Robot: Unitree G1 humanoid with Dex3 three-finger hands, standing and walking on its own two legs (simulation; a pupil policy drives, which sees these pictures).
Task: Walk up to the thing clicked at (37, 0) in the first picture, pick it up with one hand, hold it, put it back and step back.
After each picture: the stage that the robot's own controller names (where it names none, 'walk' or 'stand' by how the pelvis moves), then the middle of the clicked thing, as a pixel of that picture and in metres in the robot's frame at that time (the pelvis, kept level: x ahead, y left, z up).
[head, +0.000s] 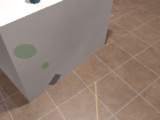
stand; out of the picture +0.98 +0.27 +0.07
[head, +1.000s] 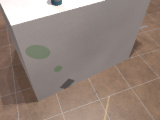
rise first; out of the picture +0.92 +0.19 +0.08
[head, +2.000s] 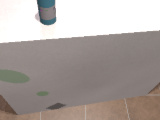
walk; (46, 7) +0.58 +0.18 +0.10
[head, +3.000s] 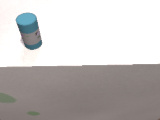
stand; (30, 32) +0.50 +0.19 +0.10
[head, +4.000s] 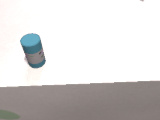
stand; (34, 51) +0.45 +0.18 +0.07
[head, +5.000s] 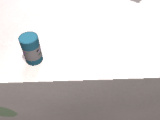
stand; (31, 49) +0.47 +0.19 +0.07
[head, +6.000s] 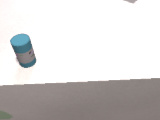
stand; (24, 51) +0.46 +0.22 +0.07
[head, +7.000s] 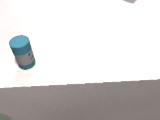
stand; (23, 53) +0.45 +0.22 +0.07
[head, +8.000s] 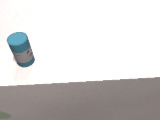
rise first; (22, 50) +0.45 +0.22 +0.07
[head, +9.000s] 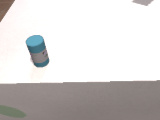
rise first; (38, 51) +0.47 +0.20 +0.07
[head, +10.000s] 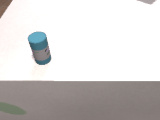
go down; (40, 48) +0.47 +0.19 +0.07
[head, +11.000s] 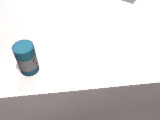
go down; (26, 58) +0.42 +0.18 +0.08
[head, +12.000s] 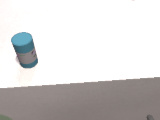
close in; (25, 51) +0.45 +0.18 +0.08
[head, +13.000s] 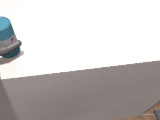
close; (4, 38) +0.46 +0.21 +0.11
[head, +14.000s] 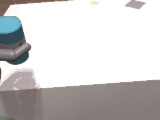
lift; (12, 41) +0.35 +0.19 +0.24
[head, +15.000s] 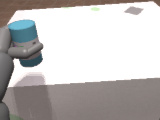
lift; (27, 44) +0.34 +0.16 +0.24
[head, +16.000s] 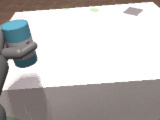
hold; (20, 44) +0.34 +0.17 +0.25
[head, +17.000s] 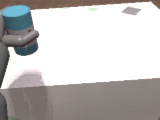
crouch; (21, 31) +0.35 +0.16 +0.28
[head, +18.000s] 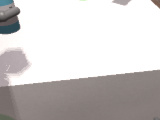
crouch; (3, 10) +0.45 +0.21 +0.27
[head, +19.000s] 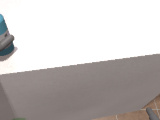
lower; out of the picture +0.47 +0.21 +0.11
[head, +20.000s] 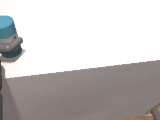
lower; (6, 37) +0.46 +0.21 +0.11
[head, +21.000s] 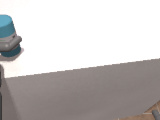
lower; (5, 36) +0.47 +0.21 +0.11
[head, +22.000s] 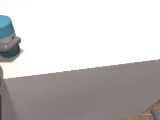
lower; (4, 37) +0.47 +0.21 +0.11
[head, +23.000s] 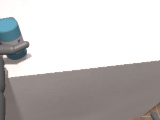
open; (11, 40) +0.46 +0.19 +0.11
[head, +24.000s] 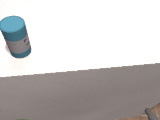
sink last; (17, 38) +0.45 +0.17 +0.11
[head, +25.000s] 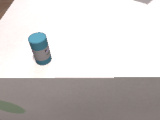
sink last; (40, 49) +0.47 +0.20 +0.08
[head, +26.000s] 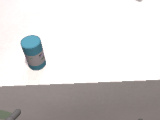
stand; (34, 53) +0.44 +0.18 +0.07
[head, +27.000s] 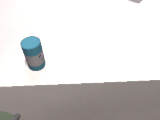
stand; (34, 54) +0.44 +0.19 +0.07
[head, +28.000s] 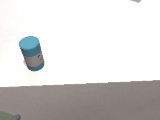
stand; (32, 54) +0.43 +0.19 +0.07
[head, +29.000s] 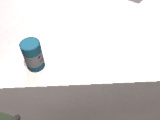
stand; (33, 55) +0.43 +0.19 +0.07
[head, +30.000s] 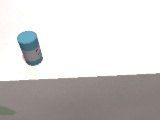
walk; (30, 49) +0.46 +0.19 +0.07
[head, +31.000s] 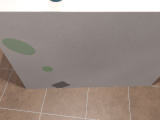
walk; out of the picture +0.72 +0.11 +0.10
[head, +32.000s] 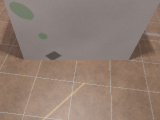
walk; out of the picture +1.10 +0.19 +0.09
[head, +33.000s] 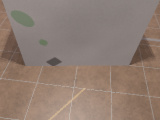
stand; out of the picture +1.11 +0.20 +0.09
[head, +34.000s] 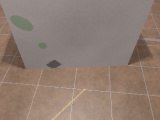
stand; out of the picture +1.13 +0.20 +0.07
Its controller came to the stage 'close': yes
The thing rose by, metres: 0.21
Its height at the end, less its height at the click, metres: +0.00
